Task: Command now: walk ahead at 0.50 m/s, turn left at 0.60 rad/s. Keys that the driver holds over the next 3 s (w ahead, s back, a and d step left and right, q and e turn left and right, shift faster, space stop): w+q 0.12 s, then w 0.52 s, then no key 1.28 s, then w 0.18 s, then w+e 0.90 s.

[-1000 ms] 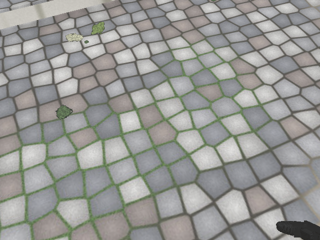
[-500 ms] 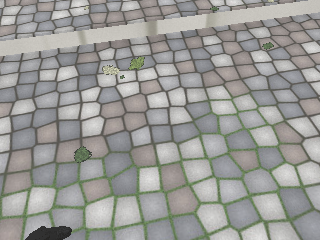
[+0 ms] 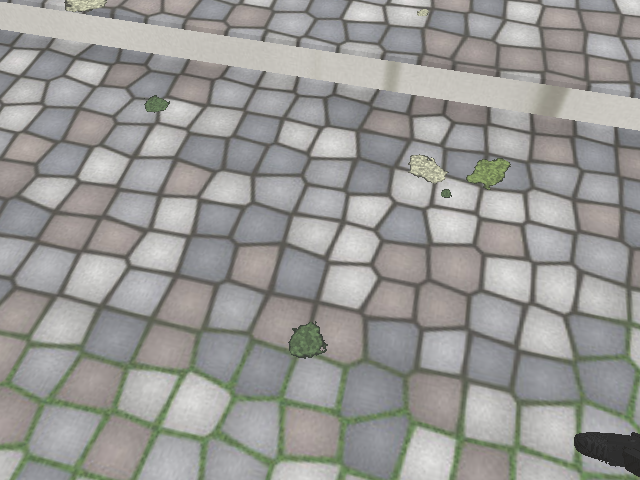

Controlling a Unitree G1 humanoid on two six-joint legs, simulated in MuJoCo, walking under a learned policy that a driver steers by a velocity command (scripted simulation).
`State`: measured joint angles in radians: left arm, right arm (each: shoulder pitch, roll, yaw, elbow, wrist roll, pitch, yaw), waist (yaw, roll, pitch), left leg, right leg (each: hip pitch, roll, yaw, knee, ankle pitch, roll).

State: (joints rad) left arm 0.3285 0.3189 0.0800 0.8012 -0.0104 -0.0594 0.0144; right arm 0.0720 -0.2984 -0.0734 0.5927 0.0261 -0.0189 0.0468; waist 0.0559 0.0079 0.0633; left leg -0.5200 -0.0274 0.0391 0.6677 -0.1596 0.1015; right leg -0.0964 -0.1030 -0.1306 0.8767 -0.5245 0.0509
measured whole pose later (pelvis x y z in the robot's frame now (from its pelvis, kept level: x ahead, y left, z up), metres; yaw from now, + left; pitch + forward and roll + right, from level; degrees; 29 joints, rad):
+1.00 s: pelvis +0.52 +0.04 +0.02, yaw +9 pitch +2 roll -1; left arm 0.28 0.29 0.03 0.84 0.00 -0.04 0.00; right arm 0.08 -0.24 -0.03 0.70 -0.02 -0.06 0.01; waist 0.05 -0.01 0.03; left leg -0.45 -0.01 -0.01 0.50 -0.09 0.03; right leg -0.22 0.03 0.03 0.80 -0.56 0.02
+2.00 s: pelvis +0.60 +0.03 +0.02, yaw +10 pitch -2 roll +0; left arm 0.29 0.21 0.02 1.05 0.00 -0.01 0.04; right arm 0.13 -0.22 -0.04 1.10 0.01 0.02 -0.04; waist 0.00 0.00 0.03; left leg -0.27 -0.01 -0.02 0.55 -0.27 0.01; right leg -0.13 -0.02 0.00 0.51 -0.35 0.01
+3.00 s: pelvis +1.03 +0.00 +0.03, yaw -17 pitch +1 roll -1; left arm 0.38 0.26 0.08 0.92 0.01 -0.05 -0.02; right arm 0.08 -0.25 -0.02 0.80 -0.05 -0.04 0.02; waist 0.07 0.04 0.05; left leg -0.64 0.12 -0.05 0.78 -0.09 -0.05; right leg -0.10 0.16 0.10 0.30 -0.20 -0.12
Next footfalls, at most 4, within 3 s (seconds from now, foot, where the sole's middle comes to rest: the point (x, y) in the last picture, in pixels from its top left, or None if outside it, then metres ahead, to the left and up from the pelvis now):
0.46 right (395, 470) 0.46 -0.10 -0.75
0.92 left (272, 373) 0.65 0.16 -0.75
1.20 right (392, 395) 0.61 -0.09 -0.75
2.64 right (371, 241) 1.02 -0.05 -0.75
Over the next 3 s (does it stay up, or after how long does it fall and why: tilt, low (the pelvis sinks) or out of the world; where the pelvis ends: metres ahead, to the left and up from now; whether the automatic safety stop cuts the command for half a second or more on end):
stays up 1.03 0.00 0.03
